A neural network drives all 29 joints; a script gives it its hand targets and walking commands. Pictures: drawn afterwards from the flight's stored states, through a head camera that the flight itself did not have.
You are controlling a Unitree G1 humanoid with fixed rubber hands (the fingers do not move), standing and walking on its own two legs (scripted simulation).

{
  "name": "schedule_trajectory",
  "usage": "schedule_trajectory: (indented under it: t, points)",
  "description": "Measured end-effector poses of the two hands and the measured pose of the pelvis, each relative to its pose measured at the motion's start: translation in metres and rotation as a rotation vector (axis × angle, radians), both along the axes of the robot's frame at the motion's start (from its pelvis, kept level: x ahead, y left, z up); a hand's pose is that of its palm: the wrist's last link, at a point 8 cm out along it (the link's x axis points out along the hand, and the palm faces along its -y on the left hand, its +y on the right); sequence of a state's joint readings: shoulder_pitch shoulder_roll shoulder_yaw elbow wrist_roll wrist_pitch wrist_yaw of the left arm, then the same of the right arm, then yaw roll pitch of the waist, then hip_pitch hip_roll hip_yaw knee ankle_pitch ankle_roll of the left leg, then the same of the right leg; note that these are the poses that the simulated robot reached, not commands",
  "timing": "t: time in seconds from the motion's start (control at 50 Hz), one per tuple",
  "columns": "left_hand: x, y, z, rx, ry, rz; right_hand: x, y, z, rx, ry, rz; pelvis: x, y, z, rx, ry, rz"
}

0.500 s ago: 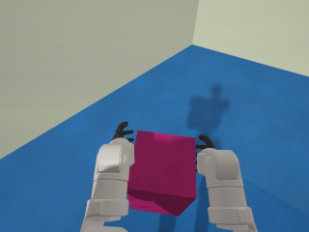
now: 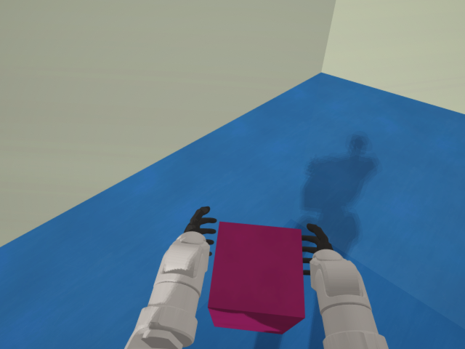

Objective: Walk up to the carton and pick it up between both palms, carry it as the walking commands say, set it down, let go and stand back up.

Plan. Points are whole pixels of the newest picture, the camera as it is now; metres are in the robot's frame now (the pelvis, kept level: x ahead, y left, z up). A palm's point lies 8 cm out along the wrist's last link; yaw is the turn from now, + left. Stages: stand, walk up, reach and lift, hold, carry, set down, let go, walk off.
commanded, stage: hold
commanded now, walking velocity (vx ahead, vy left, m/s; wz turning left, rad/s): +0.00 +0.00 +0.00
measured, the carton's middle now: (253, 282) +0.30 -0.03 -0.07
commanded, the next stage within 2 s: set down in 0.04 s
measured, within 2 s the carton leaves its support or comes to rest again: neither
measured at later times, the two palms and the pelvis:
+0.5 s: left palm (226, 270) +0.28 +0.02 +0.02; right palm (359, 279) +0.26 -0.21 +0.01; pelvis -0.05 -0.07 -0.02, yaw +9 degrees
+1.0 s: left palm (229, 286) +0.31 +0.02 -0.09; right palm (340, 294) +0.28 -0.21 -0.10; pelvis -0.07 -0.09 -0.05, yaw +10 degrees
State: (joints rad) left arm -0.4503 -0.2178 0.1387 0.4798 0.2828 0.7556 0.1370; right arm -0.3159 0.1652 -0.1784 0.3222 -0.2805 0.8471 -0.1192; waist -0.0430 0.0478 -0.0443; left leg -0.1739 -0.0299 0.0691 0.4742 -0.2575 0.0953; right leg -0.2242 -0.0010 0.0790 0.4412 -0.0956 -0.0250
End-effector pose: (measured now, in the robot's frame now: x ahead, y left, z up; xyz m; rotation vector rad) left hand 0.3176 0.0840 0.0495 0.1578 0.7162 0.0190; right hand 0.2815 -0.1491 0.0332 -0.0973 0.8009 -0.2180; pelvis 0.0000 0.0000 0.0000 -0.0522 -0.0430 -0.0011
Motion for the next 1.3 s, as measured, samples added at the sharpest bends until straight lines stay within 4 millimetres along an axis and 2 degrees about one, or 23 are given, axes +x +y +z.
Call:
schedule_trajectory:
  t: [0.04,0.08,0.14,0.22,0.3,0.48,0.6,0.72,0.88,1.1,1.3]
  points:
    - [-0.013,0.011,-0.005,-0.021,-0.021,0.015,-0.003,0.006,-0.002,0.036,-0.03,0.047,-0.001,-0.004,0.001,-0.01,-0.006,0.079]
    - [-0.023,0.019,-0.004,-0.073,-0.044,0.066,-0.001,0.011,0.003,0.034,-0.05,0.094,-0.005,-0.009,0.001,-0.003,-0.033,0.146]
    - [-0.028,0.021,0.002,-0.111,-0.081,0.126,0.006,0.013,0.016,0.033,-0.077,0.109,-0.011,-0.018,-0.004,0.018,-0.063,0.184]
    - [-0.027,0.006,0.008,-0.098,-0.097,0.13,0.005,-0.001,0.024,0.064,-0.099,0.054,-0.019,-0.027,-0.005,0.02,-0.094,0.169]
    - [-0.03,-0.016,0.006,-0.086,-0.085,0.104,-0.005,-0.022,0.019,0.065,-0.091,0.016,-0.026,-0.038,-0.006,0.029,-0.111,0.154]
    - [-0.041,-0.057,-0.024,-0.051,-0.027,0.078,-0.023,-0.059,-0.018,0.073,-0.04,-0.043,-0.048,-0.071,-0.016,0.038,-0.099,0.156]
    - [-0.036,-0.065,-0.043,-0.036,-0.033,0.073,-0.021,-0.066,-0.039,0.07,-0.049,-0.054,-0.064,-0.087,-0.023,0.033,-0.063,0.17]
    - [-0.027,-0.07,-0.061,-0.04,-0.06,0.063,-0.015,-0.07,-0.058,0.057,-0.076,-0.061,-0.072,-0.094,-0.028,0.027,-0.003,0.175]
    - [-0.021,-0.071,-0.101,-0.07,-0.062,0.08,-0.008,-0.07,-0.095,0.043,-0.082,-0.07,-0.072,-0.092,-0.037,0.019,0.107,0.171]
    - [-0.004,-0.059,-0.165,-0.085,-0.088,0.132,0.009,-0.056,-0.156,0.03,-0.109,-0.06,-0.062,-0.077,-0.066,-0.014,0.332,0.174]
    - [0.005,-0.06,-0.197,-0.107,-0.099,0.155,0.019,-0.056,-0.185,0.039,-0.125,-0.076,-0.047,-0.064,-0.088,-0.034,0.46,0.176]
